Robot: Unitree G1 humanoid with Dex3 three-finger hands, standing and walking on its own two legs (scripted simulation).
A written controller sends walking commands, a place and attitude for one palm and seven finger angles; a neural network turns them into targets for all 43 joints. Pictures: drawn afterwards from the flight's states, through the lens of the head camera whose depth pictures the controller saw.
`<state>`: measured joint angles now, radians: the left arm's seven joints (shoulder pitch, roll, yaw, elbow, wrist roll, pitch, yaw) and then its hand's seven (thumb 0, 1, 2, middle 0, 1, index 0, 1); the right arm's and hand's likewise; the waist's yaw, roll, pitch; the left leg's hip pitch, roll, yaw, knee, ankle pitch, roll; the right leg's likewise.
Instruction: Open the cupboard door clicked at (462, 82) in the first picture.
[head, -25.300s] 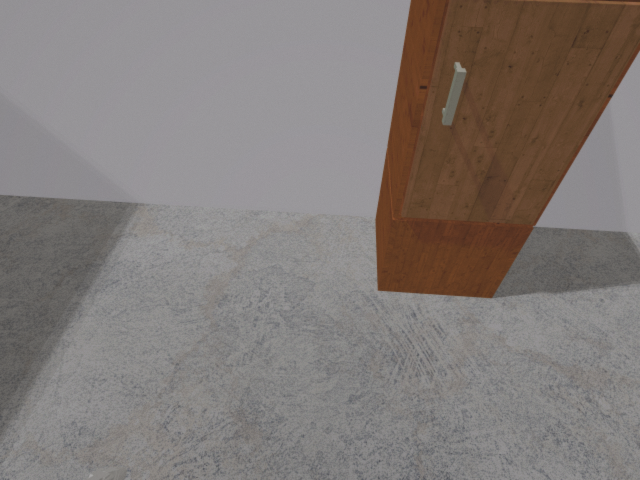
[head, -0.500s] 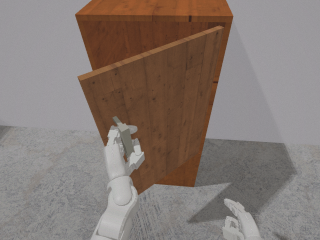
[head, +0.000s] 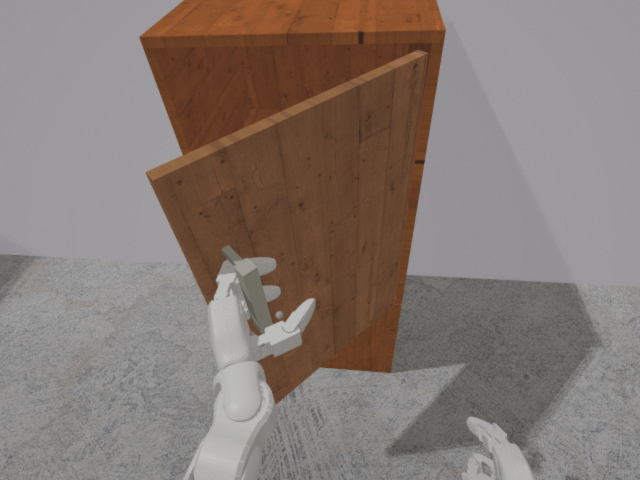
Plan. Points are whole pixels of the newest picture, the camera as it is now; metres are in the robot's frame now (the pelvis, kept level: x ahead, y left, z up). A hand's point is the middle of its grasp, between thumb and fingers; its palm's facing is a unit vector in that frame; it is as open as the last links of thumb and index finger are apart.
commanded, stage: open thumb and fingers to let go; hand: left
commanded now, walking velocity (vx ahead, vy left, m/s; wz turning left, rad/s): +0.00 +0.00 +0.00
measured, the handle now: (247, 290) +0.33 +0.11 +0.09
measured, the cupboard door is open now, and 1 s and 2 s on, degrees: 47 51 48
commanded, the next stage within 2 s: slide the hand sideways off the handle in 0.46 s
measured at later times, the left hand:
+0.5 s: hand (273, 315) +0.29 +0.07 +0.09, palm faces +0.24 -0.97 -0.01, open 14.6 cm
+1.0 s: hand (274, 352) +0.24 +0.07 +0.09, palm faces -0.17 -0.99 +0.00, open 16.2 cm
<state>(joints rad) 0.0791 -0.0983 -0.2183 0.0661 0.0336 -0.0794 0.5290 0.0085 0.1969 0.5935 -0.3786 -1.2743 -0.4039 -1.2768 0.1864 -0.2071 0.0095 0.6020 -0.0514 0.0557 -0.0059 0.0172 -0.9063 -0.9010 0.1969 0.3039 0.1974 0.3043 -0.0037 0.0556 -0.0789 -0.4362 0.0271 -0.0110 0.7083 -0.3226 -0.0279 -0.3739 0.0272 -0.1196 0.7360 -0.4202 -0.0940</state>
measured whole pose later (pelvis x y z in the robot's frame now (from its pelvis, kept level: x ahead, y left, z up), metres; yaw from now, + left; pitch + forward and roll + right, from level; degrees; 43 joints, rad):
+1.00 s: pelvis -0.02 +0.04 +0.00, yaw -3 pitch +1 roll +1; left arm 0.15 0.03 -0.26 -0.01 -0.04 -0.14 0.11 -0.01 -0.50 0.30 -0.20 -0.32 -0.19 -0.32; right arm 0.23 -0.20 0.06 0.51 0.00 0.01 0.00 0.02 -0.90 -0.90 0.20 0.30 0.20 0.30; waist -0.01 0.04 -0.06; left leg -0.44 0.02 0.05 0.75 -0.33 0.01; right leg -0.40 0.01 -0.06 0.77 -0.41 -0.05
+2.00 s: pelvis +0.00 +0.04 -0.02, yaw -1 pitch +5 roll +0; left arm 0.53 0.18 -0.02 -0.34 -0.19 -0.20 -0.15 -0.02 -0.50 0.30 -0.16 -0.30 -0.16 -0.30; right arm 0.27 -0.23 0.04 0.47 0.03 -0.14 -0.05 0.02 -0.90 -0.90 0.20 0.30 0.20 0.30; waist 0.02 0.06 -0.09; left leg -0.55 0.02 0.01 0.87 -0.41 0.00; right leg -0.47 0.01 -0.09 0.85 -0.47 -0.05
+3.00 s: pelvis +0.02 +0.06 +0.03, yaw -3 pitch -4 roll +0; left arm 0.48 0.33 0.28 -0.39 -0.05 -0.06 0.11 0.00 0.49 0.72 -0.20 -0.30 -0.20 -0.30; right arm 0.18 -0.22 0.04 0.63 -0.01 -0.09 -0.08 0.02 -0.90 -0.90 0.20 0.30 0.20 0.30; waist 0.07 0.05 0.02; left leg -0.11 -0.01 0.05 0.42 -0.24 0.03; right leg -0.03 0.00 -0.05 0.38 -0.27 -0.01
